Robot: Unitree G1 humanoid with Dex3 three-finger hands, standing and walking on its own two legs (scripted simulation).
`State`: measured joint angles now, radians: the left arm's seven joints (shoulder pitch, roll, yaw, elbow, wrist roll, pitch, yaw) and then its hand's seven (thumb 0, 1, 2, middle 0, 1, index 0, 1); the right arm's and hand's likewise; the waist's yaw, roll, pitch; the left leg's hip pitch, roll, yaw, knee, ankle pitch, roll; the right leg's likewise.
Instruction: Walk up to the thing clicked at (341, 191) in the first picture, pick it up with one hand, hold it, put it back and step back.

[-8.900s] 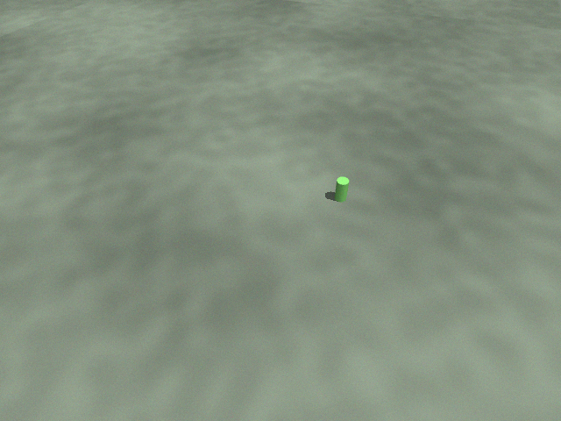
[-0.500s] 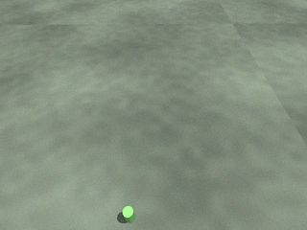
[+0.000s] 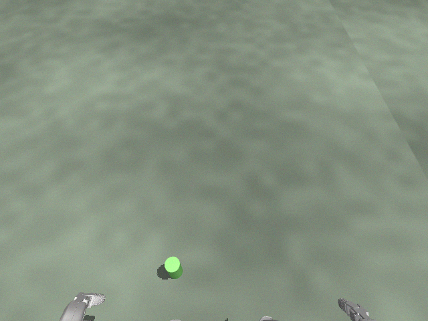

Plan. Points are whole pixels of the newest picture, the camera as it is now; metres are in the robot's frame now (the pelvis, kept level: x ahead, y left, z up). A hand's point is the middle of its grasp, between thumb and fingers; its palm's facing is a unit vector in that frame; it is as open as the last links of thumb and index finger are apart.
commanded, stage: rise first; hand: left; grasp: from above
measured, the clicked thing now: (174, 268) +0.39 +0.18 -0.68
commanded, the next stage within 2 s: none
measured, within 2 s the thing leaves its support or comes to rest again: neither
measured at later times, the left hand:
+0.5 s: hand out of the picture +0.17 +0.26 -0.30, palm faces -0.38 -0.68 -0.63, open 13.4 cm
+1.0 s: hand (141, 290) +0.27 +0.25 -0.46, palm faces -0.48 -0.27 -0.84, open 13.6 cm
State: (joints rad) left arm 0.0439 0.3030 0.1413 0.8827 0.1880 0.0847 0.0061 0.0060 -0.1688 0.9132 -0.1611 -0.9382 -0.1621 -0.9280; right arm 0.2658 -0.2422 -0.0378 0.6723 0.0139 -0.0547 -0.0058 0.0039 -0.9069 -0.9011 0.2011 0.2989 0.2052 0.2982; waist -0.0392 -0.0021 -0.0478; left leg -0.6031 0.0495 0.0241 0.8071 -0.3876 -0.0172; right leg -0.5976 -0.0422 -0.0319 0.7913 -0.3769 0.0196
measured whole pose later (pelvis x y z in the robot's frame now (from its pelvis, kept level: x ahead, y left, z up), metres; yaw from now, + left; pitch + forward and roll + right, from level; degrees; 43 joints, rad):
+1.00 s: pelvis -0.09 +0.00 -0.30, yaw -1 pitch +33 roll -2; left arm -0.52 0.45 0.04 1.04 0.91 -0.09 0.27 0.00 -0.44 0.94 -0.16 -0.98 -0.16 -0.96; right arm 0.13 -0.26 -0.07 0.74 -0.05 -0.10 0.04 0.00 -0.90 -0.90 0.20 0.30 0.21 0.30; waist -0.08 0.02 -0.16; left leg -1.98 0.05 -0.07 2.05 -0.66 -0.02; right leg -1.96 -0.05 -0.02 2.02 -0.65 0.01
